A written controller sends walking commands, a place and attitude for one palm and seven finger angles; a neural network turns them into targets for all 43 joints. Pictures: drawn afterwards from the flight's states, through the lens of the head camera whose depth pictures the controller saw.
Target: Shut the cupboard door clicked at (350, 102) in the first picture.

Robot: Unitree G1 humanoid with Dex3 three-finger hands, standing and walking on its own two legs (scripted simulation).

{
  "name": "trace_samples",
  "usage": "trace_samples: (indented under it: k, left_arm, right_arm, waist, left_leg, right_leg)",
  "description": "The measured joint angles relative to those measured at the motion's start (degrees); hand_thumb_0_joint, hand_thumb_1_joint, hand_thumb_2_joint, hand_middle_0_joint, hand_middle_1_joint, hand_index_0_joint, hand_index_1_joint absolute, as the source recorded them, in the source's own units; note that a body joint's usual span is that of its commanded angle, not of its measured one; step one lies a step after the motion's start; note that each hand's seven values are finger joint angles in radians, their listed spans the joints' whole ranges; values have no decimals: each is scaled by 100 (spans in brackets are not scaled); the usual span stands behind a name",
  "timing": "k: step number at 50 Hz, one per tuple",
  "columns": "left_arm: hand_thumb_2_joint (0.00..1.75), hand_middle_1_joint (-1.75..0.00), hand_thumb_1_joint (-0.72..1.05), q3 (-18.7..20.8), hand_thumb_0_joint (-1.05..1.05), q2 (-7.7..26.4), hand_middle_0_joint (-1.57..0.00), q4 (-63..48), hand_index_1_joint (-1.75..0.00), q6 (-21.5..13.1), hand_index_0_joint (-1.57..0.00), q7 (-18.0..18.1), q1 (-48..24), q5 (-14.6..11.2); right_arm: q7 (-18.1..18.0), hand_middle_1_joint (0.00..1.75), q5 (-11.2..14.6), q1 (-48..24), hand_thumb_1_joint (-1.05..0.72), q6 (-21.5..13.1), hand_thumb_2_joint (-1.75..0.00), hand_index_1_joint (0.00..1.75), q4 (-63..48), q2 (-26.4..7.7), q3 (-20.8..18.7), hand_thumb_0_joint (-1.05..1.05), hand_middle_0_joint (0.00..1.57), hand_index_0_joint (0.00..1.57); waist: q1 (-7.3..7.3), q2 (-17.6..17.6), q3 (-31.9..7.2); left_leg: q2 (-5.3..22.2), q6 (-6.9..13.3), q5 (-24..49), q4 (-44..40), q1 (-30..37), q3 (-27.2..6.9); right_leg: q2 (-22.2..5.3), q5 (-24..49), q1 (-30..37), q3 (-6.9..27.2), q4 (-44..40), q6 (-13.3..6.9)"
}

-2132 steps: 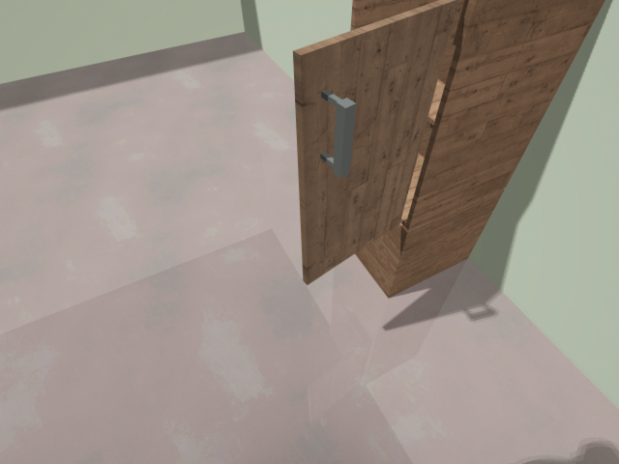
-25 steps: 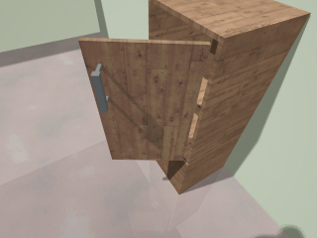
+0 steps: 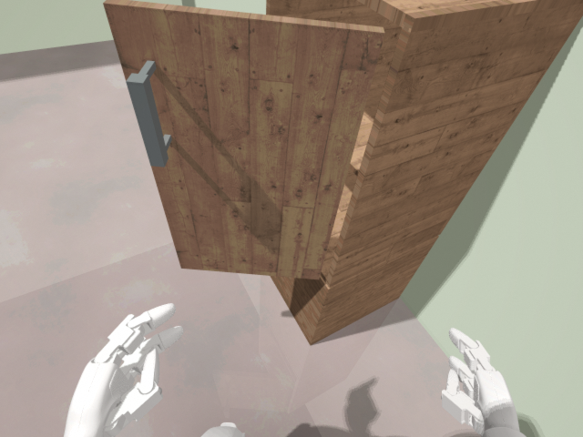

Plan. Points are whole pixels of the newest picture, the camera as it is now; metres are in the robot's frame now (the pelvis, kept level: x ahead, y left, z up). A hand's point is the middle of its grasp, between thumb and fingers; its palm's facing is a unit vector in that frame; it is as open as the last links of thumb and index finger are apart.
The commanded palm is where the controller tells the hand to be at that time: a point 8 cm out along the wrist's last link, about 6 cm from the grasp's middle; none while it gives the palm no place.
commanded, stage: raise the hand and make a fist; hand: left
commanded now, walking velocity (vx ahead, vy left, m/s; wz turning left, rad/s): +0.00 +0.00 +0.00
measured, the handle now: (154, 115) +0.50 +0.24 +0.17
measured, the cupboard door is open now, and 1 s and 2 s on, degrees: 58 58 58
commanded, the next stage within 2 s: bring the fist close to the handle in 1.52 s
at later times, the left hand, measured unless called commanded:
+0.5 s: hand (106, 336) +0.20 +0.22 +0.10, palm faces +0.09 -0.99 -0.05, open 3.9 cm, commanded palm +0.17 +0.25 +0.10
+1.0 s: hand (83, 305) +0.22 +0.23 +0.14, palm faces +0.01 -1.00 -0.04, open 3.1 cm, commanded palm +0.19 +0.29 +0.16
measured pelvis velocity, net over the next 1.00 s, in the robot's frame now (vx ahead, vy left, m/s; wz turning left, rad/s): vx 0.01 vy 0.05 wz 0.02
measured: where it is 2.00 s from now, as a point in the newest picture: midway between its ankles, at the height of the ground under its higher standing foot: outside the picture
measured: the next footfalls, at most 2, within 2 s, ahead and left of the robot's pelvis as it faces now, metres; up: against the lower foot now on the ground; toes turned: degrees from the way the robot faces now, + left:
none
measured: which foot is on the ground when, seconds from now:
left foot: down 0.00-1.00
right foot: down 0.00-1.00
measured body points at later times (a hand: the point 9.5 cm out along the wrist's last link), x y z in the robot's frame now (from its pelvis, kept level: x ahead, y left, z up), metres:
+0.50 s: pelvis +0.02 +0.01 +0.01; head +0.05 +0.01 +0.46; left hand +0.19 +0.27 +0.10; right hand +0.16 -0.22 -0.08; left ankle +0.04 +0.11 -0.68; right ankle +0.00 -0.07 -0.68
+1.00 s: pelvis +0.01 +0.05 +0.03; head -0.01 +0.04 +0.48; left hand +0.21 +0.28 +0.15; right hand +0.20 -0.16 -0.02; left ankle +0.04 +0.11 -0.68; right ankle +0.00 -0.07 -0.68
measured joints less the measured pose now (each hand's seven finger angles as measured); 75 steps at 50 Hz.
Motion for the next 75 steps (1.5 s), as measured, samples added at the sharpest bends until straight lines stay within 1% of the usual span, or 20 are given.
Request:
trace_samples:
  k: [3,6,9,11,13,16,18,20,22,25,29,32,35,42,51,57,60,67,70,75]
  left_arm:
    - [90,-57,91,155,2,222,-45,-330,-57,208,-45,127,677,-36]
    - [90,-63,90,329,2,337,-50,-859,-63,-12,-50,282,1057,-260]
    - [90,-69,90,372,3,259,-55,-1249,-69,-507,-55,84,795,-549]
    - [91,-73,90,301,2,202,-59,-1341,-73,-593,-59,-216,330,-650]
    - [91,-77,90,197,2,215,-62,-1295,-77,-279,-62,-522,-143,-640]
    - [91,-83,90,104,1,347,-68,-1136,-83,736,-68,-759,-514,-504]
    - [90,-87,90,150,2,423,-72,-1153,-86,1344,-72,-653,-456,-453]
    - [90,-91,90,301,2,452,-75,-1290,-90,1634,-75,-364,-247,-480]
    - [90,-95,90,498,2,436,-79,-1489,-94,1594,-79,-37,-2,-544]
    - [90,-101,90,676,2,383,-85,-1763,-100,1222,-84,278,218,-611]
    - [90,-109,90,458,2,285,-92,-1829,-108,907,-91,230,166,-590]
    - [91,-115,90,107,2,283,-97,-1754,-114,1088,-97,142,33,-437]
    - [90,-121,90,-72,2,435,-103,-1797,-121,1334,-103,256,-77,-230]
    - [90,-135,90,270,2,548,-116,-2165,-134,1577,-116,730,-446,-306]
    - [90,-147,90,107,2,573,-127,-1929,-146,2719,-127,449,-948,-195]
    - [90,-149,90,418,2,731,-129,-1951,-149,2717,-129,564,-1401,-265]
    - [90,-149,90,573,2,690,-129,-1866,-149,2746,-129,486,-1620,-354]
    - [90,-150,90,363,1,543,-129,-1663,-150,3346,-129,283,-1356,-308]
    - [90,-150,90,313,2,565,-130,-1752,-150,3236,-129,454,-1218,-230]
    - [90,-150,90,475,2,575,-130,-1924,-150,2616,-129,670,-1320,-209]
  right_arm:
    - [-33,30,-3,-135,-91,114,-90,30,-283,-85,-63,1,20,19]
    - [-122,30,-12,-210,-91,93,-90,30,-352,-135,-6,1,19,19]
    - [-224,30,11,-304,-91,1,-90,30,-248,-123,163,1,19,19]
    - [-284,30,49,-334,-91,-10,-90,30,-166,-53,304,1,20,20]
    - [-325,30,113,-292,-91,66,-90,30,-106,76,436,1,20,20]
    - [-349,30,207,-74,-90,303,-90,30,-99,276,559,1,20,20]
    - [-368,30,216,136,-90,454,-90,30,-122,362,573,1,20,20]
    - [-390,30,198,346,-90,539,-90,30,-124,387,536,1,20,20]
    - [-399,30,184,547,-90,544,-90,30,-111,354,467,1,20,20]
    - [-390,30,169,765,-90,454,-90,30,-78,196,384,1,20,20]
    - [-378,30,181,796,-90,279,-90,30,-8,-82,338,1,20,20]
    - [-403,30,205,687,-90,182,-90,30,-4,-167,328,1,20,20]
    - [-431,30,196,560,-90,130,-90,30,-54,-109,361,1,20,20]
    - [-376,30,195,381,-90,99,-90,30,-185,93,597,1,20,20]
    - [-414,30,228,329,-90,177,-90,30,-115,143,863,1,20,20]
    - [-451,30,213,350,-90,132,-90,30,97,136,891,1,20,20]
    - [-435,30,244,371,-90,123,-90,30,199,81,869,1,20,20]
    - [-450,30,282,370,-90,249,-90,30,155,-14,765,1,20,20]
    - [-469,30,227,373,-90,228,-90,30,144,2,738,1,20,20]
    - [-420,30,189,377,-90,105,-90,30,229,14,736,1,20,20]
  waist:
    - [184,146,39]
    - [361,392,-24]
    - [480,616,-33]
    - [507,700,-1]
    - [479,706,34]
    - [333,658,82]
    - [211,627,93]
    - [128,609,108]
    - [94,596,105]
    - [111,598,111]
    - [132,660,166]
    - [126,671,217]
    - [116,622,230]
    - [174,663,205]
    - [302,715,337]
    - [334,628,478]
    - [330,660,467]
    - [239,693,492]
    - [240,616,552]
    - [283,584,596]
  left_leg:
    - [54,-52,-208,396,-246,-168]
    - [64,-71,-328,664,-480,-340]
    - [65,-76,-384,878,-716,-465]
    - [72,-85,-388,960,-837,-495]
    - [81,-107,-355,920,-863,-467]
    - [73,-80,-257,627,-648,-342]
    - [66,-48,-183,346,-386,-236]
    - [73,-20,-119,84,-103,-141]
    - [71,6,-67,-128,120,-80]
    - [44,56,-11,-288,273,-63]
    - [-6,142,26,-275,253,-118]
    - [-31,199,59,-294,286,-117]
    - [-44,232,105,-396,426,-78]
    - [-77,274,208,-709,932,-73]
    - [-165,325,482,-1293,1532,-89]
    - [-174,293,643,-1627,1856,-106]
    - [-174,281,708,-1767,1969,-114]
    - [-166,270,806,-1986,2101,-57]
    - [-155,240,823,-2024,2142,-52]
    - [-129,180,815,-2005,2170,-120]
  right_leg:
    - [52,-175,-125,-167,234,-46]
    - [70,-278,-239,-338,358,-38]
    - [77,-330,-390,-464,477,-33]
    - [82,-335,-495,-495,538,-21]
    - [84,-306,-546,-465,525,-9]
    - [74,-202,-416,-334,321,45]
    - [71,-113,-218,-220,100,86]
    - [87,-19,18,-115,-140,102]
    - [95,62,218,-47,-350,108]
    - [79,142,388,-26,-545,135]
    - [35,200,440,-85,-622,202]
    - [12,255,494,-87,-679,249]
    - [1,318,622,-46,-779,277]
    - [-10,473,1160,-29,-1165,334]
    - [-65,747,1772,-33,-1757,393]
    - [-55,899,2091,-40,-2080,368]
    - [-47,969,2208,-43,-2231,361]
    - [-36,1049,2281,21,-2374,349]
    - [-24,1041,2298,28,-2369,319]
    - [8,1020,2353,-36,-2372,261]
